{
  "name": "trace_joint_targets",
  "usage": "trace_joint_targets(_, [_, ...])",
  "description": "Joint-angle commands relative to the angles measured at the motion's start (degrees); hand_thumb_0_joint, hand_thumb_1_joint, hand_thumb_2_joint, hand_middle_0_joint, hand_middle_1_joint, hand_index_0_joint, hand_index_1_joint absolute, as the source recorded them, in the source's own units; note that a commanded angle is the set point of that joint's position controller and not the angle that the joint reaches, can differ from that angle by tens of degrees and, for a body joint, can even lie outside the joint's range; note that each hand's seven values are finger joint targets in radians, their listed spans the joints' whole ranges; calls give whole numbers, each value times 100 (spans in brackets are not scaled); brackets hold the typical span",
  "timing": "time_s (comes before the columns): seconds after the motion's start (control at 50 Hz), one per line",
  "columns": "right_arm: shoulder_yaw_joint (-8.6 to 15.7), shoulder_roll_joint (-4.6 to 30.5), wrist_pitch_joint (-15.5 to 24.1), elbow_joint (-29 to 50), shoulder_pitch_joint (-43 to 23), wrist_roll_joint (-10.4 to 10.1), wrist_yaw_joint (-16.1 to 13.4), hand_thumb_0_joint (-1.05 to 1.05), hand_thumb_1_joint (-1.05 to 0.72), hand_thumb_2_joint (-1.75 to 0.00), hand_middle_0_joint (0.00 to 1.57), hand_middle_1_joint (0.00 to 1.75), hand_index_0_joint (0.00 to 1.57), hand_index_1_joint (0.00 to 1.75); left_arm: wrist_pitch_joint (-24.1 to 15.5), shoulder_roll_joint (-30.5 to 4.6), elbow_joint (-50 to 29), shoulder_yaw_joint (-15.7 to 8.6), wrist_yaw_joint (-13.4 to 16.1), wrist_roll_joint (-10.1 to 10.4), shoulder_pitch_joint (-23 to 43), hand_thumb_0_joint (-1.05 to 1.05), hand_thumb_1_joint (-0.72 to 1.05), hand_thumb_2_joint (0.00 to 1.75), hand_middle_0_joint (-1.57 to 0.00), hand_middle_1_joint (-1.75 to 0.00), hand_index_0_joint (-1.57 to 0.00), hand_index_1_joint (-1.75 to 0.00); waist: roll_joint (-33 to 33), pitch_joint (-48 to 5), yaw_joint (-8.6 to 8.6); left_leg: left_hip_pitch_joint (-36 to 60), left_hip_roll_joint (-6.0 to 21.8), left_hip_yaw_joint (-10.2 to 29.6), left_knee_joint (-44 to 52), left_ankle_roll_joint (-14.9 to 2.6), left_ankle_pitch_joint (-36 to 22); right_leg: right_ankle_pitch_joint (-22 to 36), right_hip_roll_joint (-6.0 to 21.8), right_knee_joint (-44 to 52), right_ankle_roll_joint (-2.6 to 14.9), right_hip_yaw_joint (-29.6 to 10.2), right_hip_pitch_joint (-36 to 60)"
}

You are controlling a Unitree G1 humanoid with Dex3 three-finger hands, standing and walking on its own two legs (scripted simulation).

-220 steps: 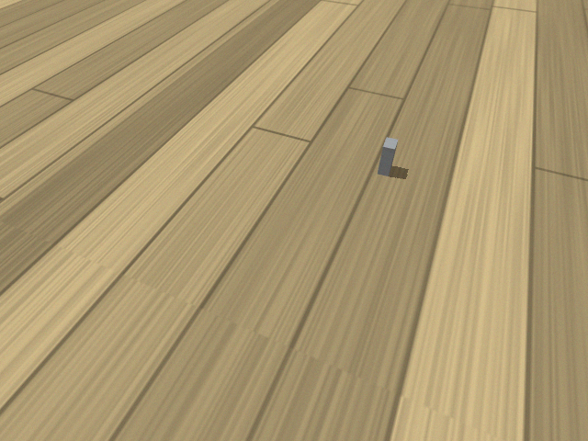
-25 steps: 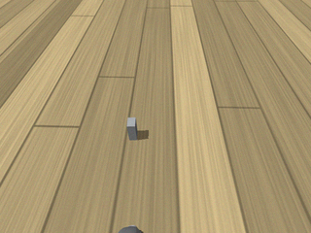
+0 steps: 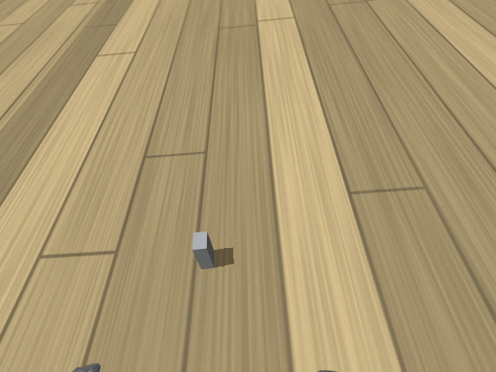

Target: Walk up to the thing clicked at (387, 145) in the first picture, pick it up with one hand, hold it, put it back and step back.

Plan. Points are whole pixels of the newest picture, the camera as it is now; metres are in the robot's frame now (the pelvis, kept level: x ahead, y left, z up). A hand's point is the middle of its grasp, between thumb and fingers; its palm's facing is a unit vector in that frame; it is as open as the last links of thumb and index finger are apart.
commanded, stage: walk up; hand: left
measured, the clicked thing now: (204, 250) +0.69 +0.29 -0.67
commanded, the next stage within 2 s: none
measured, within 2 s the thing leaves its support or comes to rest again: neither
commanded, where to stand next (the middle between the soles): +0.33 +0.06 m, yaw +1 degrees
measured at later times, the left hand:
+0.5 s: hand (97, 353) +0.19 +0.33 -0.15, palm faces +0.00 -0.93 -0.36, open 7.4 cm
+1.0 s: hand (118, 282) +0.33 +0.33 -0.14, palm faces +0.00 -0.92 -0.40, open 7.4 cm
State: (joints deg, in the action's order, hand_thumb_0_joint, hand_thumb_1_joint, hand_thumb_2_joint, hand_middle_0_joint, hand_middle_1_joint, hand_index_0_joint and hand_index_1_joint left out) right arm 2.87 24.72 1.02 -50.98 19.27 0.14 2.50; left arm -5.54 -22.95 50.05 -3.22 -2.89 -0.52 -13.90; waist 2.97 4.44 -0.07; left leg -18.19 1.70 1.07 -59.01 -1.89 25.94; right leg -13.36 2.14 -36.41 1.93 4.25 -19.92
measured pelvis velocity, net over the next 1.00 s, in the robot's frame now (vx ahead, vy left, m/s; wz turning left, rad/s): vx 0.26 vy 0.06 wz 0.03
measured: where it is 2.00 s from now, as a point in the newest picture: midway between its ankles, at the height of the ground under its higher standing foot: (260, 356)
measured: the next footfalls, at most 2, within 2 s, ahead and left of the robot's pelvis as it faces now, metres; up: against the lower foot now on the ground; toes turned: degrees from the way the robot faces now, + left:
left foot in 0.36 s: +0.33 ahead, +0.19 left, +0.00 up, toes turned +4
right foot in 0.74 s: +0.36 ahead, -0.07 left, +0.00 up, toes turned +1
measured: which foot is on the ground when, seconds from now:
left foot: up 0.00-0.34, down 0.36-1.00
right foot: down 0.00-0.38, up 0.40-0.72, down 0.74-1.00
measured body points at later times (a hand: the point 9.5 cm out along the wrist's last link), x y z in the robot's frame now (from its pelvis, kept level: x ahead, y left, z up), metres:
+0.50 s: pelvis +0.17 +0.05 +0.00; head +0.20 +0.08 +0.45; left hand +0.19 +0.38 -0.13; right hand +0.28 -0.26 -0.09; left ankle +0.23 +0.17 -0.72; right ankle +0.13 -0.09 -0.66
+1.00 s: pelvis +0.26 +0.06 -0.01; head +0.28 +0.05 +0.44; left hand +0.33 +0.38 -0.12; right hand +0.35 -0.25 -0.13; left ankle +0.29 +0.19 -0.73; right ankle +0.32 -0.08 -0.72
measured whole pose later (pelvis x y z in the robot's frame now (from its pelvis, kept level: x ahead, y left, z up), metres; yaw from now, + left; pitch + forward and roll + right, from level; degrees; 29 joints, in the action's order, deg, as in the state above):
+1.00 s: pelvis +0.26 +0.06 -0.01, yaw +2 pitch -2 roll +0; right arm 2.1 22.7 1.0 -54.9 12.3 0.9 1.2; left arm -1.9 -22.4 52.8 -0.9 -0.8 -1.1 -12.4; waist 0.9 4.6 1.2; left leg -18.5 1.6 -1.6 -39.0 -0.6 18.4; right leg -16.2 3.5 -39.9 -0.7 1.2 -21.5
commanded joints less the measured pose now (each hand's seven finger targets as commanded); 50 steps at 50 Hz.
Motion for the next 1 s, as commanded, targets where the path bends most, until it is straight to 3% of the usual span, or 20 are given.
trace_joint_targets(0.0, [315,1142,198,319,239,-38,-24,0,-90,-90,20,30,20,30,-96,-1646,-309,-435,199,65,-334,0,90,90,-20,-30,-20,-30,-1160,-32,90,-1565,272,452,-125,14,-598,-839,1439,2353,848,-1981,1083])
trace_joint_targets(0.04, [336,1108,172,206,371,27,31,0,-90,-90,20,30,20,30,-138,-1545,-362,-423,188,70,-374,0,90,90,-20,-30,-20,-30,-1070,-98,90,-1405,228,323,111,139,-892,-94,1310,2288,929,-1494,1058])
trace_joint_targets(0.2, [364,887,193,576,-629,144,211,0,-90,-90,20,30,20,30,-139,-1654,-484,-488,181,4,-631,0,90,90,-20,-30,-20,-30,-1007,63,336,-1235,445,-83,1934,188,-1463,-417,1406,2217,1011,-962,1122])
trace_joint_targets(0.28, [392,883,266,554,-618,133,226,0,-90,-90,20,30,20,30,-93,-1724,-510,-435,198,39,-460,0,90,90,-20,-30,-20,-30,-877,-97,113,-171,322,-375,2513,48,-1576,424,1414,1579,882,-705,773])
trace_joint_targets(0.32, [478,1066,297,326,120,139,171,0,-90,-90,20,30,20,30,-45,-1592,-550,-350,204,13,-390,0,90,90,-20,-30,-20,-30,-410,-393,-350,1099,20,-556,2747,-72,-1409,939,1113,461,653,-402,262])
trace_joint_targets(0.34, [587,1377,337,179,665,148,100,0,-90,-90,20,30,20,30,-21,-1263,-541,-222,196,15,-689,0,90,90,-20,-30,-20,-30,606,-795,-557,2008,201,-43,3213,-290,-652,1131,654,-1162,454,9,-195])
trace_joint_targets(0.36, [724,1922,366,327,883,189,33,0,-90,-90,20,30,20,30,-5,-801,-639,-109,175,102,-870,0,90,90,-20,-30,-20,-30,1904,-907,-564,2706,1691,2613,3924,-845,-108,-849,-190,-2708,28,171,-1689])
trace_joint_targets(0.38, [749,2032,351,421,815,-11,18,0,-90,-90,20,30,20,30,44,-1343,-496,-233,282,72,-737,0,90,90,-20,-30,-20,-30,1150,-867,-585,2272,2295,3642,4405,-1413,-107,-1905,-207,-3173,100,-430,-1837])
trace_joint_targets(0.42, [601,1617,316,596,183,-48,-34,0,-90,-90,20,30,20,30,82,-1460,-317,-207,279,108,-755,0,90,90,-20,-30,-20,-30,282,-245,-216,1270,1902,2295,4283,-1254,-569,-1294,128,-3294,107,-923,-1617])
trace_joint_targets(0.48, [474,1364,367,647,-144,-24,-75,0,-90,-90,20,30,20,30,113,-1325,-68,-205,184,89,-1104,0,90,90,-20,-30,-20,-30,679,-253,-19,843,1359,960,4154,-1019,-1432,-774,378,-2285,-5,-638,-1077])
trace_joint_targets(0.54, [443,1376,344,714,-194,38,-97,0,-90,-90,20,30,20,30,144,-1150,-118,-192,154,22,-782,0,90,90,-20,-30,-20,-30,780,-76,-88,581,1408,673,4133,-1262,-1851,-807,361,-1447,-179,-364,-912])
trace_joint_targets(0.62, [295,1202,255,726,-508,19,-158,0,-90,-90,20,30,20,30,156,-955,-8,-186,274,18,-664,0,90,90,-20,-30,-20,-30,593,-249,70,-26,1339,234,3383,-1077,-3880,-49,100,-703,-161,-120,117])
trace_joint_targets(0.66, [256,1148,167,714,-747,-59,-181,0,-90,-90,20,30,20,30,133,-921,127,-190,338,20,-819,0,90,90,-20,-30,-20,-30,417,-598,235,2,1140,41,2657,-840,-3681,692,-85,71,-83,-50,728])
trace_joint_targets(0.7, [95,731,94,670,-670,-121,-201,0,-90,-90,20,30,20,30,75,-1259,97,-259,383,-34,-592,0,90,90,-20,-30,-20,-30,-356,-734,236,-399,656,-212,1953,-330,-2136,1367,179,738,106,-533,1355])
trace_joint_targets(0.72, [37,563,93,736,-344,-111,-181,0,-90,-90,20,30,20,30,13,-1659,6,-383,376,-79,-910,0,90,90,-20,-30,-20,-30,-1335,-1053,260,-862,144,-496,829,-152,-365,662,1255,1264,528,-2281,1732])
trace_joint_targets(0.74, [92,734,14,633,-340,-66,-214,0,-90,-90,20,30,20,30,7,-1922,-60,-386,364,-30,-684,0,90,90,-20,-30,-20,-30,-1262,-893,218,-1100,-155,-280,261,-45,1085,-44,2104,1769,1309,-3451,1406])
trace_joint_targets(0.76, [206,1067,-23,517,-448,-3,-269,0,-90,-90,20,30,20,30,47,-2004,-94,-405,369,-18,-508,0,90,90,-20,-30,-20,-30,-1089,-635,275,-1264,35,-31,-22,-42,1246,-574,2191,1730,1559,-3657,1206])
trace_joint_targets(0.94, [211,825,105,-355,-16,72,-220,0,-90,-90,20,30,20,30,282,-1289,-126,-125,315,-12,587,0,90,90,-20,-30,-20,-30,-1072,-592,-241,860,-114,-376,2838,22,-926,-693,927,798,588,-1224,-533])
trace_joint_targets(0.96, [244,1010,145,-372,-75,121,-252,0,-90,-90,20,30,20,30,317,-1005,-94,-29,306,39,508,0,90,90,-20,-30,-20,-30,-441,-592,-214,1023,274,256,3412,-49,-888,-756,673,366,319,-966,-757])
trace_joint_targets(0.98, [276,1332,197,-211,-569,162,-267,0,-90,-90,20,30,20,30,364,-714,-59,62,298,91,457,0,90,90,-20,-30,-20,-30,436,-397,-35,570,1267,1975,4226,-379,127,-1095,80,-236,-33,-617,-990])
